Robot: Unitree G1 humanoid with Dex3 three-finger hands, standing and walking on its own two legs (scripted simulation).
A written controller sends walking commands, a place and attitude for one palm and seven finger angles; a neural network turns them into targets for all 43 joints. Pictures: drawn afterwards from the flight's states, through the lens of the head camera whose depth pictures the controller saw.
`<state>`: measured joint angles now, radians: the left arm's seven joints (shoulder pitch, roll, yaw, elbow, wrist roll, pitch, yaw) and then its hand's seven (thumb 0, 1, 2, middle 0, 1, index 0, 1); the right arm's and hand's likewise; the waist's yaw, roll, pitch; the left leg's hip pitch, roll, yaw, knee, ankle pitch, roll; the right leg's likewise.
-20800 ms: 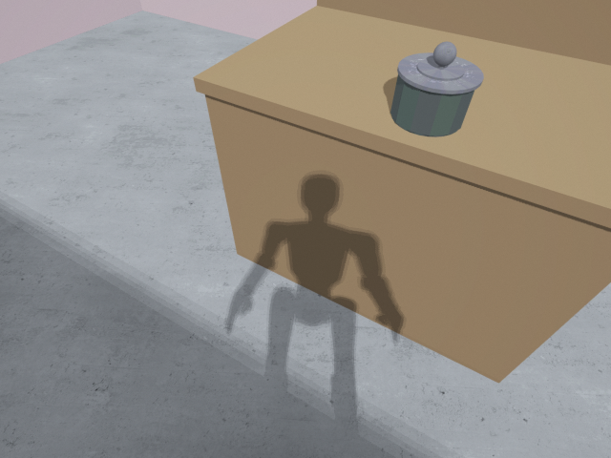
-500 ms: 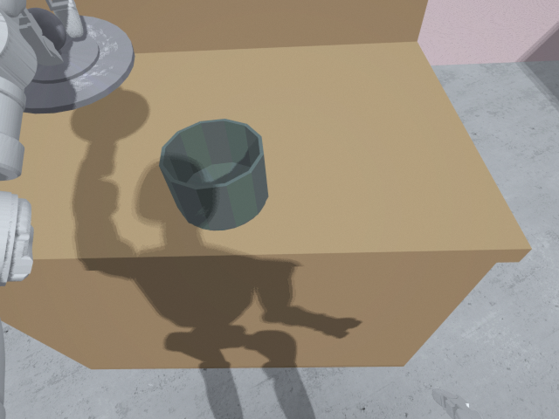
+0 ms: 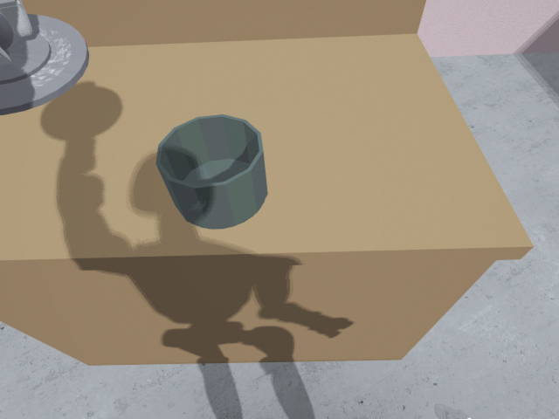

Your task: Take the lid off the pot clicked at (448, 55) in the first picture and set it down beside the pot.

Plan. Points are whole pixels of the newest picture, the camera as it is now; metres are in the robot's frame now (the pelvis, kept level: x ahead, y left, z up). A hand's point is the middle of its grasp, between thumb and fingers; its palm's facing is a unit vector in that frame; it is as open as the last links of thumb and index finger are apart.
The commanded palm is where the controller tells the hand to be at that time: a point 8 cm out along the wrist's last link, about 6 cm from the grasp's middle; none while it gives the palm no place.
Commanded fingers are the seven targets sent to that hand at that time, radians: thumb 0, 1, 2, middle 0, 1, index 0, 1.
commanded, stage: move the lid sideways beside the pot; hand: left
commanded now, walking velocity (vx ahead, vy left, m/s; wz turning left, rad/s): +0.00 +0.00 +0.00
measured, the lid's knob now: out of the picture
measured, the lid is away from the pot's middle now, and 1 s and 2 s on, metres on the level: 0.21 0.23 0.23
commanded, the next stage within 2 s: lower the lid onto the table in 0.24 s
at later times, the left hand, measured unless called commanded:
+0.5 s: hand out of the picture +0.44 +0.32 +0.31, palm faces -0.14 -0.07 -0.99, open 7.0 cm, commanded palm +0.44 +0.32 +0.38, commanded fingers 0.00 0.78 0.83 -0.94 -1.02 -0.93 -1.01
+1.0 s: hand (1, 69) +0.47 +0.31 +0.27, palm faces -0.22 -0.10 -0.97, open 7.0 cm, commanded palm +0.45 +0.32 +0.34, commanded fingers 0.00 0.78 0.83 -0.94 -1.02 -0.93 -1.01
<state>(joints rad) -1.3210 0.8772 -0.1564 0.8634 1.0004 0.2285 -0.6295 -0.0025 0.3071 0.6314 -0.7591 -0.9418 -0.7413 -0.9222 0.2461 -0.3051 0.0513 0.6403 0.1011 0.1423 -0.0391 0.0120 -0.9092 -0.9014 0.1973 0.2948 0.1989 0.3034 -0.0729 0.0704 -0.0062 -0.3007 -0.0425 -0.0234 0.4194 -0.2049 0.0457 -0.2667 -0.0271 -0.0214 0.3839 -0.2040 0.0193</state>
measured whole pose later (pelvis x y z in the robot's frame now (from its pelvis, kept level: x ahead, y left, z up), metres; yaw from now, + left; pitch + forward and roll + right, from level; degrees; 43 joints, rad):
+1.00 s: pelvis +0.01 +0.00 +0.00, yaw -1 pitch +6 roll -1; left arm -1.26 0.91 -0.10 0.97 1.00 0.19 -0.61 0.00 0.31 0.63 -0.76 -0.94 -0.74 -0.92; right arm 0.29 -0.32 0.04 0.65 0.10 0.12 -0.05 0.01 -0.91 -0.90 0.20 0.29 0.20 0.30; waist -0.10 0.06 0.00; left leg -0.31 -0.03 -0.02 0.44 -0.23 0.04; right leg -0.27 -0.01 -0.01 0.38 -0.21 0.02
